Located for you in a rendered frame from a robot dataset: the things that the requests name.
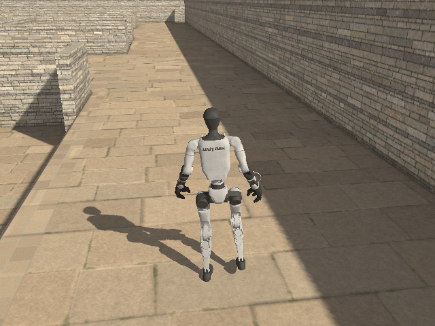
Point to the robot right forearm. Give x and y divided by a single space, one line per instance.
251 178

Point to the left robot upper arm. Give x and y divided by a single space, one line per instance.
189 156

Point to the robot left forearm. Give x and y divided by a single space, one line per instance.
182 179

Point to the robot right thigh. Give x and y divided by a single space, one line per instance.
234 198

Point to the left robot hand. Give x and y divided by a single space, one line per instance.
177 191

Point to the robot head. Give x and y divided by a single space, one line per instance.
212 119

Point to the right robot hand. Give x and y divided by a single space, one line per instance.
257 192

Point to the right robot upper arm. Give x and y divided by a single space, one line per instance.
239 153

